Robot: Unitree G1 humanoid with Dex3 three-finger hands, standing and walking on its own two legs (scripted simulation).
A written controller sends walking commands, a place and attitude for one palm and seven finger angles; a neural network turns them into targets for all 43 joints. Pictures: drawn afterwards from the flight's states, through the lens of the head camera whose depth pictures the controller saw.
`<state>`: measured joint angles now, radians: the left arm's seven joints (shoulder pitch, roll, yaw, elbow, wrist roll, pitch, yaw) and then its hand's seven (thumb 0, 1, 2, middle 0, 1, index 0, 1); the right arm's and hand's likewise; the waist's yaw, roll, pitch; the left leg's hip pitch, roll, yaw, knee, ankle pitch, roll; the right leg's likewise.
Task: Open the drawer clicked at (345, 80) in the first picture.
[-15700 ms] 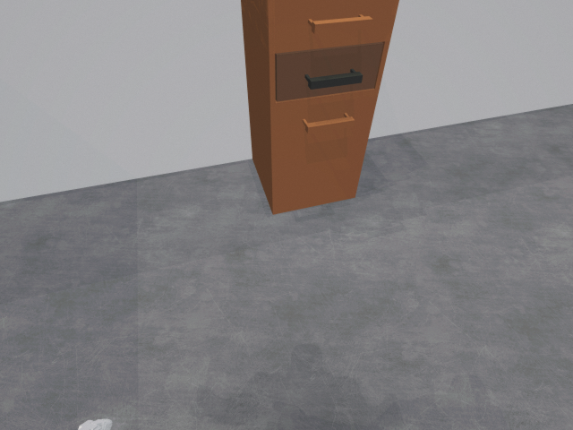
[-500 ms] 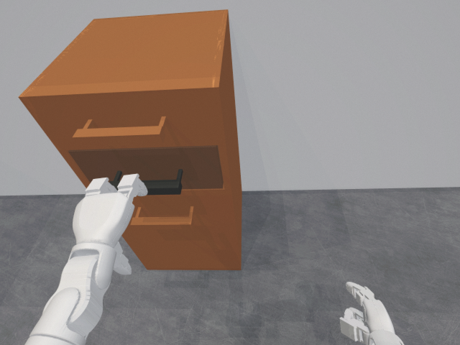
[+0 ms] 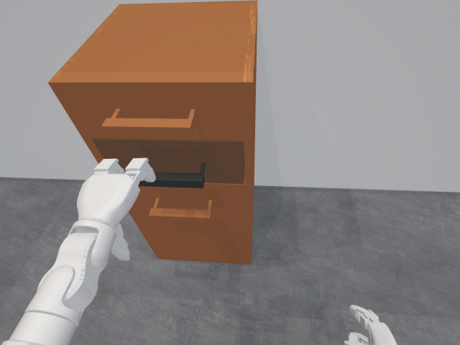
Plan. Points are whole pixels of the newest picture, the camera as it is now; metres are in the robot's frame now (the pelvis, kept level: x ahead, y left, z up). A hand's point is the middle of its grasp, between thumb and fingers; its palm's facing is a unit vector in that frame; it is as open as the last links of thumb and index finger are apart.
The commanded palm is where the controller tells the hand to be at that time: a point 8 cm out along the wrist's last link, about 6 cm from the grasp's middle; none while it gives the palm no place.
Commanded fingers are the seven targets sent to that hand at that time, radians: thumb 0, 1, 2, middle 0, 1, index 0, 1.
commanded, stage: raise the hand with hooked fingers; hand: left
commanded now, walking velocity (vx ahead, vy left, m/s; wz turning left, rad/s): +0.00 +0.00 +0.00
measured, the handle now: (169, 172) +0.52 +0.25 -0.08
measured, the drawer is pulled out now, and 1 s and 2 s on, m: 0.00 0.00 0.00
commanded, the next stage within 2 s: move the hooked fingers above the handle in 0.04 s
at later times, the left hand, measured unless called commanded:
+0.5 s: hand (136, 196) +0.35 +0.23 +0.05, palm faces +0.02 -0.05 -1.00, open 13.9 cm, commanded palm +0.33 +0.24 +0.11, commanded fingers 0.00 -0.50 0.30 -0.30 -1.20 -0.30 -1.20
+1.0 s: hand (145, 187) +0.39 +0.24 +0.02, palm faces -0.05 -0.01 -1.00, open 13.9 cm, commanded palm +0.38 +0.25 +0.07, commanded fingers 0.00 -0.50 0.30 -0.30 -1.20 -0.30 -1.20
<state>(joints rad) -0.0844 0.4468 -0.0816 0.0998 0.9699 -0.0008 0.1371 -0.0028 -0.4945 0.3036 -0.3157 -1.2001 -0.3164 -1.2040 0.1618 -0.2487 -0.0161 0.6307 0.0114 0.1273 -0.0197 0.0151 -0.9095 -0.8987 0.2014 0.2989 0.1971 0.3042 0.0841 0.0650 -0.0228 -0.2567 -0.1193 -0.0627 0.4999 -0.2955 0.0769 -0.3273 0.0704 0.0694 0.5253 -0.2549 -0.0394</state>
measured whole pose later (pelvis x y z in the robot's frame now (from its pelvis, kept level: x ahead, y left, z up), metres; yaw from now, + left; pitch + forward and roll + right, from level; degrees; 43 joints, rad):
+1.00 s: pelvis +0.00 -0.03 -0.02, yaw -1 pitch +13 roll +0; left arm -0.45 0.51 0.00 0.70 1.03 -0.11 0.24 0.00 -0.49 0.30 -0.31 -1.20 -0.31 -1.20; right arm 0.23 -0.27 -0.05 0.65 0.03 0.14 -0.05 0.01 -0.91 -0.90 0.20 0.30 0.20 0.30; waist 0.00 0.04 -0.11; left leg -0.51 -0.09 -0.06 0.67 -0.37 0.05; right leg -0.58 0.11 0.05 0.66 -0.30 -0.07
